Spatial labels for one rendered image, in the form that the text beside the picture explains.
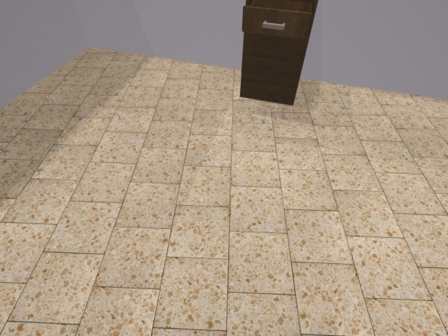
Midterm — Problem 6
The drawer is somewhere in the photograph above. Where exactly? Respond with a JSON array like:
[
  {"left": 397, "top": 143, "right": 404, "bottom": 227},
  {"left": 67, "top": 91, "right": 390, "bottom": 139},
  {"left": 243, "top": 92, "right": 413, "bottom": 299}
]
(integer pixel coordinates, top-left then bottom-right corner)
[{"left": 242, "top": 0, "right": 312, "bottom": 40}]

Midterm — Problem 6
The handle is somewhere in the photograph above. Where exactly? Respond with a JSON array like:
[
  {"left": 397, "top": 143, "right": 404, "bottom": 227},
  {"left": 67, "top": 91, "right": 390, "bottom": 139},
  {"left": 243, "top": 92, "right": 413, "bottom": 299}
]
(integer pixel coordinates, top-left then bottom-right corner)
[
  {"left": 265, "top": 35, "right": 285, "bottom": 42},
  {"left": 262, "top": 21, "right": 285, "bottom": 30}
]

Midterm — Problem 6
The cabinet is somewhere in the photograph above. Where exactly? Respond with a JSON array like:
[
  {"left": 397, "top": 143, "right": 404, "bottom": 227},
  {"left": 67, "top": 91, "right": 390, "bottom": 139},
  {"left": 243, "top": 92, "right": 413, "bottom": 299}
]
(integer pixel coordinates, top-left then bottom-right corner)
[{"left": 240, "top": 0, "right": 318, "bottom": 106}]

